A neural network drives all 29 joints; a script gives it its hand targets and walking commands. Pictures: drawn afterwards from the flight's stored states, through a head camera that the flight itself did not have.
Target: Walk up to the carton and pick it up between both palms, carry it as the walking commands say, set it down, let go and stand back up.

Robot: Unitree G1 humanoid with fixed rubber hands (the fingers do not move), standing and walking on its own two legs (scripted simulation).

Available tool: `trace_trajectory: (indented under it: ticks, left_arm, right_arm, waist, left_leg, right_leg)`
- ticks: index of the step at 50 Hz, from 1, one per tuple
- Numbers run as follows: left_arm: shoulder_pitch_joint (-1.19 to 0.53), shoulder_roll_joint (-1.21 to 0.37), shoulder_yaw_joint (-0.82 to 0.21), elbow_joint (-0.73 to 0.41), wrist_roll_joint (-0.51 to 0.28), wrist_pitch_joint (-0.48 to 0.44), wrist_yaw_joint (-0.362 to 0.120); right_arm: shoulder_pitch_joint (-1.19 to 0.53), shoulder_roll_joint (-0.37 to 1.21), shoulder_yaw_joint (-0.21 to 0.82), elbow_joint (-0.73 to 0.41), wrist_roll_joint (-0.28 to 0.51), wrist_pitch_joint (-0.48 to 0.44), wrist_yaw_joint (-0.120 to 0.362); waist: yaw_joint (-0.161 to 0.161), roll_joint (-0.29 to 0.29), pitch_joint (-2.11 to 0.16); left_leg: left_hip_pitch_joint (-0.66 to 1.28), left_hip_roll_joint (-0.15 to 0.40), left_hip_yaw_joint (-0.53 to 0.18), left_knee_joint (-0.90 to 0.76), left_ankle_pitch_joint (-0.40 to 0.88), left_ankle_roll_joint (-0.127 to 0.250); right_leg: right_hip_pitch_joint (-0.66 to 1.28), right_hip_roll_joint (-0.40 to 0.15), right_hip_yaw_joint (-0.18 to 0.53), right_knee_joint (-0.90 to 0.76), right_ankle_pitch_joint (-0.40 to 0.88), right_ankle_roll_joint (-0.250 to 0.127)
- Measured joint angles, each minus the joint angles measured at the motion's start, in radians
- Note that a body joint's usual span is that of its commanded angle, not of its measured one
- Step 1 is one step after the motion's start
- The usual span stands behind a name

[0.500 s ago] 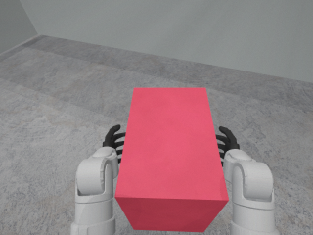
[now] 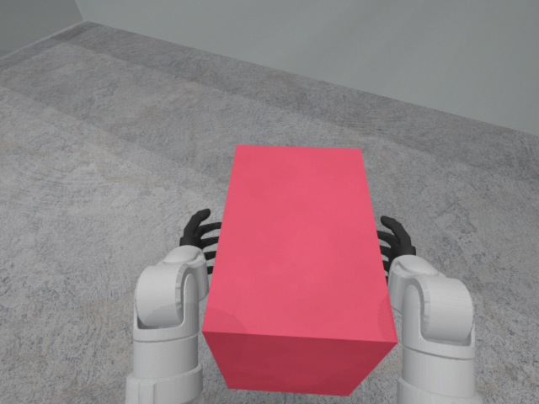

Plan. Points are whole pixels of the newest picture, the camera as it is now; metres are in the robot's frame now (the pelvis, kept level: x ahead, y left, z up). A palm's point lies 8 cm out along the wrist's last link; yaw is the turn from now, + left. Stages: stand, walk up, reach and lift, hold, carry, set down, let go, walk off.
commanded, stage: carry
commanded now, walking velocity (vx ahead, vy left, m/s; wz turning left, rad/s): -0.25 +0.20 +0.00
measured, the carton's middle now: (292, 271) +0.31 +0.00 +0.01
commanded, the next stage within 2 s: none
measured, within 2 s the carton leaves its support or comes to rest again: neither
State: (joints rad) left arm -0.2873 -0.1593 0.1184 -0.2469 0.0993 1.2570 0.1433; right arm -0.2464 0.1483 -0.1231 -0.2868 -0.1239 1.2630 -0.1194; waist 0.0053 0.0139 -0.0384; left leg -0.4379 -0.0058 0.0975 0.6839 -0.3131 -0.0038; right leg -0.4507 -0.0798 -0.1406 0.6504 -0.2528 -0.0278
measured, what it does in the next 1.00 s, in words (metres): walks backwards: right foot, then left foot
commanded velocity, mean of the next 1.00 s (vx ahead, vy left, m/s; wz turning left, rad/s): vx -0.17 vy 0.13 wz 0.00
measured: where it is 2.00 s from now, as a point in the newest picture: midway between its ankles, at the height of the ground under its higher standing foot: outside the picture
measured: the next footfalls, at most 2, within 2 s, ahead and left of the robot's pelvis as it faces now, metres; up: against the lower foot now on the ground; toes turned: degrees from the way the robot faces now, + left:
right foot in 0.40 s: -0.13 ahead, -0.04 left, +0.00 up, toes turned -8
left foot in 0.72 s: -0.15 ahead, +0.33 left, +0.00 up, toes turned +3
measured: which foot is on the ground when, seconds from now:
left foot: down 0.00-0.42, up 0.44-0.70, down 0.72-0.98, up 1.00-1.00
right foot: down 0.00-0.12, up 0.14-0.38, down 0.40-0.72, up 0.74-0.94, down 0.96-1.00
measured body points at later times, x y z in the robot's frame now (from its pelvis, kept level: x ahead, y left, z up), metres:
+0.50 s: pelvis -0.14 +0.09 +0.01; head -0.11 +0.06 +0.46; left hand +0.15 +0.22 +0.07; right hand +0.14 -0.07 +0.05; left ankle -0.06 +0.18 -0.68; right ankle -0.17 -0.03 -0.72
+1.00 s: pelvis -0.31 +0.21 +0.00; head -0.30 +0.20 +0.45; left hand -0.04 +0.36 +0.07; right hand -0.02 +0.08 +0.06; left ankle -0.19 +0.33 -0.72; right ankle -0.29 +0.13 -0.72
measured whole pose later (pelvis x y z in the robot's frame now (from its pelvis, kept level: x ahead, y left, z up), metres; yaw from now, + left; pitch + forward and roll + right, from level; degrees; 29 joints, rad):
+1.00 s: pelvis -0.31 +0.21 +0.00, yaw -3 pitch +2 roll +0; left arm -0.18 -0.14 0.10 -0.31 0.05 1.25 0.18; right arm -0.22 0.14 -0.08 -0.26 -0.11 1.25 -0.11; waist 0.08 0.03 -0.03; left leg -0.48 0.06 0.08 0.56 -0.14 0.00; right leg -0.36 0.01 -0.14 0.60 -0.30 -0.03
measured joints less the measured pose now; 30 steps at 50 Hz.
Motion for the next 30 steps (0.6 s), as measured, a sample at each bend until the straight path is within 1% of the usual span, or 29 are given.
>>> trace_trajectory:
  ticks: [2,3,4,5,7,8,10,12,14,16,18,19,20,21,22,23,24,25,27,30]
  left_arm:
    - [0.003,0.001,-0.010,-0.005,0.003,0.003,0.001]
    - [0.004,0.001,-0.015,-0.010,0.004,0.004,0.001]
    - [0.005,0.002,-0.017,-0.015,0.004,0.004,0.000]
    - [0.007,0.002,-0.017,-0.020,0.005,0.003,-0.001]
    - [0.017,0.005,-0.010,-0.037,0.004,0.004,-0.003]
    - [0.023,0.006,-0.004,-0.045,0.004,0.004,-0.004]
    - [0.024,0.006,0.009,-0.054,0.000,0.003,-0.006]
    - [0.027,0.007,0.012,-0.061,-0.004,-0.001,-0.006]
    - [0.024,0.007,0.017,-0.063,-0.008,-0.003,-0.005]
    - [0.022,0.006,0.023,-0.066,-0.013,-0.006,-0.004]
    - [0.022,0.006,0.029,-0.064,-0.020,-0.010,-0.002]
    - [0.023,0.006,0.030,-0.060,-0.024,-0.013,0.000]
    - [0.025,0.006,0.025,-0.054,-0.030,-0.020,0.003]
    - [0.030,0.007,0.015,-0.047,-0.035,-0.027,0.009]
    - [0.040,0.009,0.003,-0.042,-0.036,-0.026,0.013]
    - [0.051,0.012,-0.008,-0.038,-0.040,-0.022,0.019]
    - [0.059,0.014,-0.016,-0.031,-0.043,-0.015,0.025]
    - [0.066,0.015,-0.023,-0.024,-0.048,-0.009,0.030]
    - [0.069,0.015,-0.035,-0.029,-0.050,-0.002,0.034]
    - [0.037,0.009,-0.028,-0.068,-0.039,-0.009,0.024]
  right_arm:
    - [0.007,-0.002,-0.003,-0.009,0.006,0.000,0.000]
    - [0.010,-0.002,-0.004,-0.015,0.009,0.001,0.000]
    - [0.011,-0.003,-0.004,-0.020,0.011,0.001,-0.001]
    - [0.010,-0.002,-0.003,-0.023,0.013,0.000,-0.003]
    - [0.003,0.000,0.007,-0.020,0.017,0.000,-0.009]
    - [-0.001,0.001,0.015,-0.014,0.016,-0.003,-0.009]
    - [-0.012,0.003,0.022,-0.009,0.015,-0.004,-0.014]
    - [-0.017,0.004,0.025,-0.011,0.012,-0.003,-0.014]
    - [-0.020,0.006,0.027,-0.013,0.006,-0.005,-0.010]
    - [-0.023,0.007,0.031,-0.017,-0.001,-0.004,-0.008]
    - [-0.030,0.008,0.033,-0.012,-0.010,-0.005,-0.005]
    - [-0.029,0.008,0.034,-0.012,-0.013,-0.004,-0.004]
    - [-0.028,0.007,0.030,-0.014,-0.015,-0.005,-0.004]
    - [-0.019,0.005,0.023,-0.014,-0.011,-0.010,-0.002]
    - [0.002,0.000,0.026,-0.015,-0.006,-0.014,0.001]
    - [0.024,-0.004,0.031,-0.013,-0.002,-0.017,0.004]
    - [0.038,-0.007,0.031,-0.008,0.002,-0.015,0.005]
    - [0.047,-0.009,0.028,-0.006,0.006,-0.009,0.004]
    - [0.052,-0.010,0.020,-0.022,0.017,0.003,-0.002]
    - [0.023,-0.005,0.007,-0.065,0.031,-0.003,-0.014]
  waist:
    - [-0.012,-0.012,0.010]
    - [-0.019,-0.019,0.014]
    - [-0.028,-0.027,0.021]
    - [-0.035,-0.034,0.029]
    - [-0.040,-0.045,0.040]
    - [-0.040,-0.040,0.042]
    - [-0.030,-0.023,0.053]
    - [-0.013,-0.008,0.055]
    - [0.006,0.001,0.052]
    - [0.025,0.005,0.045]
    - [0.037,0.012,0.033]
    - [0.042,0.016,0.024]
    - [0.046,0.036,0.025]
    - [0.046,0.060,0.033]
    - [0.046,0.051,0.032]
    - [0.046,0.025,0.028]
    - [0.041,0.003,0.030]
    - [0.031,-0.009,0.031]
    - [0.006,-0.019,0.033]
    - [-0.042,-0.022,0.051]
  left_leg:
    - [0.001,-0.002,0.006,0.005,-0.056,-0.006]
    - [0.010,0.000,0.009,-0.013,-0.049,-0.008]
    - [0.012,-0.001,0.024,-0.034,0.003,-0.003]
    - [0.015,-0.006,0.037,-0.053,0.074,0.009]
    - [0.009,-0.017,0.053,-0.052,0.091,0.057]
    - [0.000,-0.015,0.055,-0.045,0.083,0.077]
    - [-0.017,-0.006,0.058,-0.047,0.087,0.102]
    - [-0.032,-0.002,0.065,-0.067,0.116,0.110]
    - [-0.050,-0.005,0.074,-0.090,0.149,0.120]
    - [-0.071,-0.010,0.088,-0.116,0.182,0.130]
    - [-0.095,-0.013,0.103,-0.137,0.214,0.137]
    - [-0.108,-0.017,0.110,-0.147,0.230,0.139]
    - [-0.116,-0.010,0.112,-0.152,0.243,0.138]
    - [-0.119,-0.001,0.100,-0.142,0.208,0.110]
    - [-0.135,-0.008,0.090,-0.088,0.110,0.071]
    - [-0.159,-0.023,0.069,0.012,0.024,0.043]
    - [-0.177,-0.032,0.038,0.122,-0.021,0.020]
    - [-0.186,-0.034,0.007,0.205,-0.037,0.003]
    - [-0.174,-0.019,-0.038,0.277,-0.049,-0.020]
    - [-0.120,0.010,-0.070,0.240,-0.110,-0.051]
  right_leg:
    - [-0.016,-0.023,0.007,0.014,0.006,0.010]
    - [-0.024,-0.035,0.010,0.021,0.009,0.018]
    - [-0.031,-0.048,0.013,0.028,0.012,0.028]
    - [-0.035,-0.059,0.016,0.032,0.018,0.037]
    - [-0.046,-0.070,0.029,0.042,0.028,0.056]
    - [-0.057,-0.062,0.032,0.082,-0.039,0.063]
    - [-0.085,-0.029,0.049,0.234,-0.195,0.063]
    - [-0.098,0.002,0.061,0.373,-0.258,0.056]
    - [-0.072,0.022,0.065,0.406,-0.274,0.051]
    - [-0.018,0.036,0.061,0.335,-0.286,0.049]
    - [0.059,0.044,0.048,0.191,-0.291,0.036]
    - [0.110,0.045,0.040,0.088,-0.257,0.022]
    - [0.137,0.053,0.035,0.015,-0.207,0.008]
    - [0.141,0.062,0.031,-0.004,-0.169,0.005]
    - [0.132,0.050,0.040,-0.002,-0.148,0.007]
    - [0.121,0.027,0.056,0.000,-0.135,0.011]
    - [0.121,0.006,0.069,-0.009,-0.121,0.017]
    - [0.123,-0.013,0.079,-0.025,-0.105,0.027]
    - [0.116,-0.045,0.095,-0.053,-0.069,0.048]
    - [0.082,-0.090,0.117,-0.070,-0.023,0.080]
